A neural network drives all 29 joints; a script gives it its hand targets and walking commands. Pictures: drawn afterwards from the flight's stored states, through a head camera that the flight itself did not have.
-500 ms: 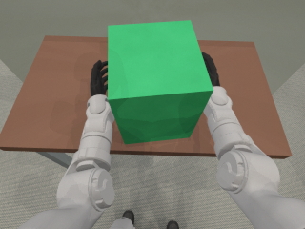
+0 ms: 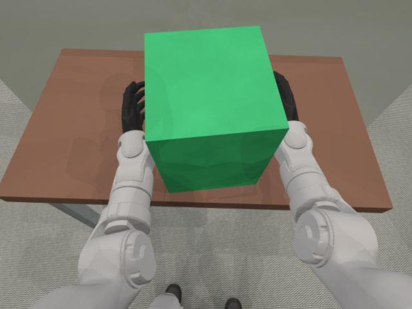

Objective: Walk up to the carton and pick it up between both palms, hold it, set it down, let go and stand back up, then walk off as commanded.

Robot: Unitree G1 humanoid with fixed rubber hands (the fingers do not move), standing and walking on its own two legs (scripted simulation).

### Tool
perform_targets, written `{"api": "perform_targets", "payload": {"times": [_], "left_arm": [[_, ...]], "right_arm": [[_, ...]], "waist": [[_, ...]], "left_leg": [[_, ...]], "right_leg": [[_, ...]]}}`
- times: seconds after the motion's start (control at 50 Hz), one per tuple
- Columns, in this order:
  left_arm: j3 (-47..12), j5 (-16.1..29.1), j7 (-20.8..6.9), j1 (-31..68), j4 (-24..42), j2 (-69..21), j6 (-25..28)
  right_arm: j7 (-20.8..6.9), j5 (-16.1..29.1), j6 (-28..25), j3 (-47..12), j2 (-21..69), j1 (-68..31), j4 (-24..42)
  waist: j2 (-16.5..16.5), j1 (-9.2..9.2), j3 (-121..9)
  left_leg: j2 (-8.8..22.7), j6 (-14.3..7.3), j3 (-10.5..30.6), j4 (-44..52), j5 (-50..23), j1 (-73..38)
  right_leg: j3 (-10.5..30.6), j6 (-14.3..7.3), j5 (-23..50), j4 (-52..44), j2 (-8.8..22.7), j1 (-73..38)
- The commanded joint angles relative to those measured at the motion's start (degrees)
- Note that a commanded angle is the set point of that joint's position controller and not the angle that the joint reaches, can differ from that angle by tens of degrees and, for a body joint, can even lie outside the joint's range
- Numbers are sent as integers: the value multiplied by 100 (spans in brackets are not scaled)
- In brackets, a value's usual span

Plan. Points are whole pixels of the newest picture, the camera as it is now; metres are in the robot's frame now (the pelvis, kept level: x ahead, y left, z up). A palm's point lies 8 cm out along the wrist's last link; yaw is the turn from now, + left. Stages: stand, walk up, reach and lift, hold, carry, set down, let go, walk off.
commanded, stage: reach and lift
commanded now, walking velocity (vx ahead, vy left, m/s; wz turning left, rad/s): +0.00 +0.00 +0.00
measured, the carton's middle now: (208, 120) +0.44 +0.07 +0.05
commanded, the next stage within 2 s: none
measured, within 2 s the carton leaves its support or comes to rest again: neither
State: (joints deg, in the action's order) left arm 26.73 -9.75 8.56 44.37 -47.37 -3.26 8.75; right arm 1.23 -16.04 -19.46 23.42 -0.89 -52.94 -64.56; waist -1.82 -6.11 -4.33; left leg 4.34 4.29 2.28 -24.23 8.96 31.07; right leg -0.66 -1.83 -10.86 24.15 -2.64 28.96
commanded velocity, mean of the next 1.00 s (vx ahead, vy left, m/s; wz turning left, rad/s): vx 0.00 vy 0.00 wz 0.00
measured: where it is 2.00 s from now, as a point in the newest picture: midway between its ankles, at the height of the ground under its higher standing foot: outside the picture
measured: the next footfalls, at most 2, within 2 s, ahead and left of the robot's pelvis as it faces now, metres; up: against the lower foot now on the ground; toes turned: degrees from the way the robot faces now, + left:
none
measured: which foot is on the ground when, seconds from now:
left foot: down 0.00-1.00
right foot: down 0.00-1.00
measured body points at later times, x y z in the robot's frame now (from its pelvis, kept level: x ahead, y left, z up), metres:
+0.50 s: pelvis -0.02 +0.00 +0.00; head +0.06 +0.02 +0.44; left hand +0.39 +0.21 +0.06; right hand +0.44 -0.08 +0.08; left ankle +0.01 +0.16 -0.74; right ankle -0.01 -0.10 -0.74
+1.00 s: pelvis -0.02 +0.00 +0.00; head +0.02 +0.01 +0.45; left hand +0.39 +0.21 +0.08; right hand +0.45 -0.08 +0.12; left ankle +0.01 +0.16 -0.74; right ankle -0.01 -0.10 -0.74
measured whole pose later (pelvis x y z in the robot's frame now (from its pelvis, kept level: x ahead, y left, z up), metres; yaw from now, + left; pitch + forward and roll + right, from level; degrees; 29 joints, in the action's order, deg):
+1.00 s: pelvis -0.02 +0.00 +0.00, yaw +0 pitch +15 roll -1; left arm 23.9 -9.6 12.0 43.2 -52.4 -3.1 5.4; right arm 3.7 -4.9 -14.9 7.8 -5.7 -53.3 -70.0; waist -1.8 -6.1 -11.9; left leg 4.4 4.3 2.2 -24.0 7.6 31.1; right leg -0.7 -1.7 -9.4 23.9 -2.6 29.0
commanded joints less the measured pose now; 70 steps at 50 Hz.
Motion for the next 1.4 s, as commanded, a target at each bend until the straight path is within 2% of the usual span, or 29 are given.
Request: {"api": "perform_targets", "payload": {"times": [0.0,0.04,0.1,0.16,0.36,0.42,0.44,0.5,0.52,0.54,0.58,0.6,0.74,0.8,0.84,0.86,0.92,0.96,0.98,1.0,1.06,1.1,1.18,1.22,1.28,1.32,1.34,1.36,1.38], "left_arm": [[-1650,-1047,-584,3333,-60,-3235,632],[-1648,-1051,-615,3317,-222,-3265,663],[-1585,-1031,-605,3470,-188,-3233,766],[-1898,-839,-535,3372,-119,-3347,931],[-1817,-586,-452,3597,-725,-2870,789],[-1837,-467,-468,4164,-414,-2884,922],[-2126,-424,-418,4071,-136,-3078,899],[-2010,-441,-448,3730,-322,-2915,616],[-2339,-281,-453,3816,-284,-3107,647],[-2084,-377,-444,3942,-218,-3096,689],[-2562,-93,-460,4124,-64,-3274,635],[-2445,-141,-454,4146,60,-3188,629],[-3034,223,-586,4347,34,-3500,378],[-2998,307,-568,4718,384,-3486,247],[-3166,517,-578,4976,549,-3590,232],[-3336,503,-637,4106,376,-3767,102],[-3518,690,-652,5082,731,-3598,-67],[-3455,555,-636,4934,703,-3806,-231],[-3685,733,-709,5118,844,-3805,-296],[-3769,814,-687,5282,1009,-3912,-370],[-3485,732,-678,5367,1108,-3812,-614],[-3303,804,-752,5529,1163,-3436,-702],[-3736,982,-686,6050,1792,-3717,-900],[-3643,993,-682,6027,1037,-3851,-1101],[-3246,934,-704,6610,1077,-3517,-1187],[-3379,1123,-676,6900,1298,-3556,-1290],[-3526,1288,-629,6991,1500,-3708,-1247],[-3708,1374,-589,7184,1523,-3777,-1274],[-3642,1312,-521,6809,1014,-3954,-1423]], "right_arm": [[-696,-1018,-1014,-1393,2735,-3378,250],[-654,-948,-1144,-1259,2494,-3519,-95],[-641,-1071,-1213,-1175,2506,-3541,-212],[-711,-971,-1525,-1104,2281,-3880,-145],[-721,-829,-1171,-1005,2016,-4004,-787],[-785,-868,-1279,-1071,2276,-4510,-569],[-787,-821,-1284,-956,2099,-4307,-782],[-732,-455,-1114,-1521,2283,-4474,-226],[-702,-510,-1060,-1470,2141,-4077,-469],[-740,-568,-1159,-1443,2251,-4430,-341],[-694,-385,-1099,-1543,2346,-4214,-382],[-652,-305,-1084,-1678,2460,-4224,-300],[-504,252,-712,-2280,3043,-4161,324],[-424,670,-307,-2618,3367,-4197,389],[-400,747,-265,-2630,3368,-4476,797],[-316,1039,-164,-2986,3629,-4123,1131],[-236,1214,194,-2928,3624,-4282,1457],[-235,1346,335,-2987,3573,-4453,1485],[-96,1332,592,-2878,3773,-3835,1328],[-86,1446,650,-2907,3662,-4024,1463],[-127,1623,909,-2999,3538,-4333,1529],[-11,1643,1171,-2979,3833,-4283,1581],[-101,1787,1444,-2967,3970,-4478,1608],[-71,1722,1459,-2666,3646,-5122,1887],[-90,1727,1696,-2575,4022,-5300,1747],[-134,1645,1821,-2617,4196,-5444,1913],[-171,1826,1773,-2729,4335,-5768,2185],[-150,1749,1793,-2564,4154,-5693,2019],[-206,1754,1828,-2612,4053,-6109,2064]], "waist": [[176,-185,-5576],[265,-43,-4991],[61,-298,-5252],[207,-164,-5422],[139,-344,-4833],[-136,-310,-5189],[209,-159,-5577],[43,-448,-5471],[83,-139,-5475],[-116,-298,-5476],[251,-43,-6165],[122,-245,-5943],[119,103,-6270],[-67,-58,-5973],[34,155,-6261],[-94,32,-6523],[34,481,-6135],[81,297,-6016],[166,657,-5882],[176,725,-5658],[168,502,-5254],[-166,683,-4897],[285,734,-5385],[186,886,-5421],[19,616,-4806],[-39,709,-4861],[2,595,-5357],[279,877,-5715],[134,684,-5566]], "left_leg": [[-307,-34,-919,-60,-3134,-1259],[-282,3,-908,-87,-3136,-1450],[-303,-65,-1025,26,-2642,-1217],[-233,-29,-903,8,-2672,-1356],[-298,-140,-907,191,-1401,-1106],[-327,-182,-958,240,-1282,-854],[-322,-102,-859,248,-1485,-1218],[-375,-164,-914,140,-1930,-1380],[-365,-136,-875,114,-1864,-1201],[-349,-153,-908,89,-2024,-1319],[-299,-100,-831,81,-2092,-1457],[-330,-148,-868,52,-2122,-1284],[-415,-127,-766,-12,-2492,-1473],[-457,-199,-630,-67,-2323,-1660],[-460,-127,-604,-67,-2293,-1577],[-500,-142,-614,-121,-2453,-1617],[-549,-123,-520,-65,-2286,-1916],[-547,-66,-526,-118,-2450,-2012],[-614,-76,-520,-88,-2282,-2142],[-592,-21,-422,-98,-2427,-2321],[-587,-29,-456,-88,-2268,-2493],[-661,-143,-441,128,-1785,-2107],[-625,-31,-457,172,-1705,-2613],[-596,-41,-340,100,-1410,-2613],[-661,-218,-503,348,-556,-2258],[-669,-253,-456,444,-64,-2231],[-667,-237,-475,396,-450,-2421],[-683,-146,-458,313,-464,-2388],[-624,-155,-358,262,-522,-2464]], "right_leg": [[-636,289,4105,181,147,-2448],[-694,248,3814,123,129,-2252],[-645,231,3401,88,115,-2463],[-740,201,3073,56,53,-2007],[-576,90,1501,-281,70,-1575],[-573,184,1749,-157,42,-1771],[-676,135,1919,-193,-6,-1687],[-455,135,2372,-129,-23,-2167],[-511,158,2649,-72,18,-2176],[-619,182,2678,-37,-37,-2103],[-574,149,2822,-31,-40,-2173],[-531,150,2996,-13,-32,-2213],[-386,263,3846,19,-4,-2770],[-273,387,3710,52,-8,-2702],[-230,409,3909,163,14,-2929],[-178,495,4497,173,28,-3235],[-150,474,3865,-46,31,-3066],[-205,429,3776,15,-39,-2952],[-64,473,3728,-148,97,-3087],[-159,451,3654,-115,31,-2918],[-156,477,3446,-161,22,-2952],[-12,587,3316,-248,147,-3330],[-55,445,2600,-392,31,-3193],[-111,395,2170,-457,13,-2784],[-23,501,1289,-534,156,-2868],[44,493,739,-646,150,-2811],[52,490,1070,-568,146,-2882],[38,454,1115,-552,155,-2774],[-38,406,1063,-482,61,-2546]]}}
